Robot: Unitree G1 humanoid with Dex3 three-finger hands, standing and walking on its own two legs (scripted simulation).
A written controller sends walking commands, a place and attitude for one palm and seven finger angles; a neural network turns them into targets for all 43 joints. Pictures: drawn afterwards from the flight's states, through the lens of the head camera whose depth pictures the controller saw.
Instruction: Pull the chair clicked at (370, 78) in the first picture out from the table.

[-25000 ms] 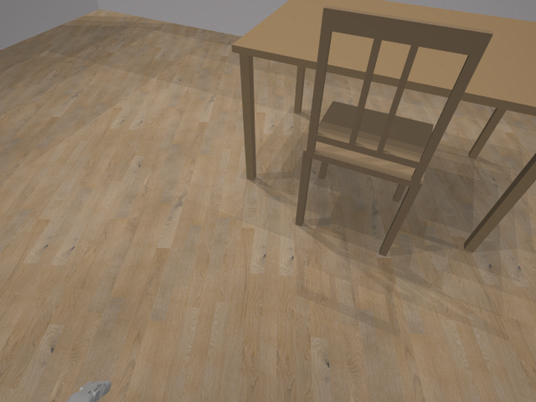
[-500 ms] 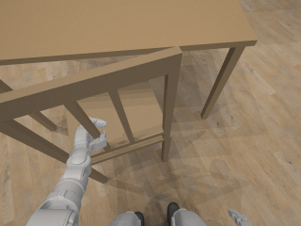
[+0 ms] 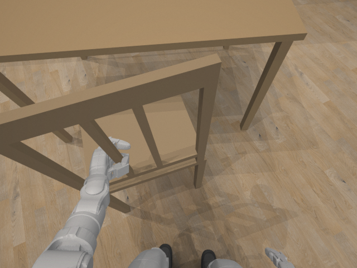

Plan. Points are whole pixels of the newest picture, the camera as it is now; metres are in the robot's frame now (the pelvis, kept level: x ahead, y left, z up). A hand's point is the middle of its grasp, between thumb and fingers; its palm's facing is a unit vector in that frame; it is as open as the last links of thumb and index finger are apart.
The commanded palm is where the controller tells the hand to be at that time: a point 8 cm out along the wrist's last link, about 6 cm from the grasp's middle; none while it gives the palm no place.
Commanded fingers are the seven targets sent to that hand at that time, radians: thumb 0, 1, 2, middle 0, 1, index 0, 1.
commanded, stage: step backward, pulling the chair out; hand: left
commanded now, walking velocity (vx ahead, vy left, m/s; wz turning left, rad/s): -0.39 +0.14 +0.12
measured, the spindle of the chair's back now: (113, 153) +0.36 +0.18 -0.06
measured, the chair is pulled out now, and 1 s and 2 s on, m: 0.21 0.38 0.55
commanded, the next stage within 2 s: none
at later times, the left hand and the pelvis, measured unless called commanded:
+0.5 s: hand (121, 197) +0.26 +0.15 -0.08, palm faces +0.04 -0.98 -0.22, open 5.2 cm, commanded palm +0.25 +0.20 -0.07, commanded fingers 0.00 0.90 0.90 -0.50 -1.45 -0.50 -1.45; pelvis -0.08 +0.00 +0.00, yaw +0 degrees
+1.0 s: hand (123, 241) +0.17 +0.14 -0.08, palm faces +0.01 -0.98 -0.22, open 5.3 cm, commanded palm +0.14 +0.18 -0.07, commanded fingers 0.00 0.90 0.90 -0.50 -1.45 -0.50 -1.45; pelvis -0.18 +0.00 -0.01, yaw +3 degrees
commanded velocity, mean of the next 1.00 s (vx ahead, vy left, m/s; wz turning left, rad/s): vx -0.38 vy -0.02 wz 0.08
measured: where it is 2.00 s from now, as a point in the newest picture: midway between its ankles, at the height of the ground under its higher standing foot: outside the picture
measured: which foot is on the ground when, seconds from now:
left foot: down 0.00-0.02, up 0.04-0.18, down 0.20-0.58, up 0.60-0.82, down 0.84-1.00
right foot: down 0.00-0.30, up 0.32-0.50, down 0.52-1.00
